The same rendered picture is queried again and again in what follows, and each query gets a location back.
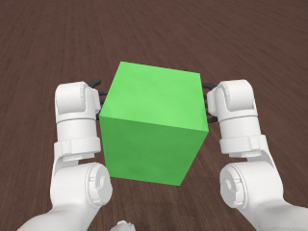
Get robot right forearm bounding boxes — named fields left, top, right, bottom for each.
left=206, top=79, right=284, bottom=192

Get robot left forearm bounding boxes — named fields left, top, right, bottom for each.
left=50, top=81, right=101, bottom=202

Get robot left hand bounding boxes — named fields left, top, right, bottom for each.
left=88, top=79, right=109, bottom=120

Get robot right upper arm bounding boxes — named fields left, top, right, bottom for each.
left=219, top=160, right=308, bottom=231

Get left robot shin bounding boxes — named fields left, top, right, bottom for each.
left=117, top=220, right=128, bottom=225

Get robot right hand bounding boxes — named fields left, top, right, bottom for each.
left=202, top=83, right=218, bottom=123

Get carton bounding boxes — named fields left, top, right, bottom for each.
left=99, top=62, right=209, bottom=186

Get robot left upper arm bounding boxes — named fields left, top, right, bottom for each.
left=17, top=162, right=113, bottom=231

